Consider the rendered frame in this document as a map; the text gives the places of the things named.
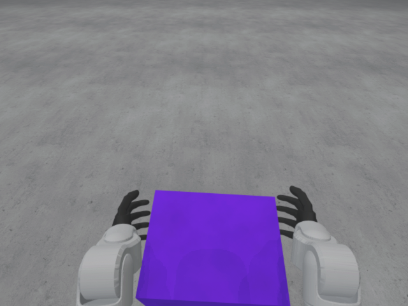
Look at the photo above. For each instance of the robot left hand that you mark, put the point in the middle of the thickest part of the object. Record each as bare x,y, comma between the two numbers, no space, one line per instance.
123,215

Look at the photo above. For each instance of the robot right forearm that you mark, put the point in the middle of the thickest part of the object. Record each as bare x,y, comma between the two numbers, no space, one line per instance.
331,273

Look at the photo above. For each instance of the robot right hand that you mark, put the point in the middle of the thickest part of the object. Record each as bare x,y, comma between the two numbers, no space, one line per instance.
304,210

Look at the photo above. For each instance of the carton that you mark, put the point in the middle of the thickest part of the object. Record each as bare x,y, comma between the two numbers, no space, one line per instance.
208,249

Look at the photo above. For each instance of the robot left forearm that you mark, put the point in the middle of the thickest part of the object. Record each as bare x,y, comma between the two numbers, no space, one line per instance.
105,275

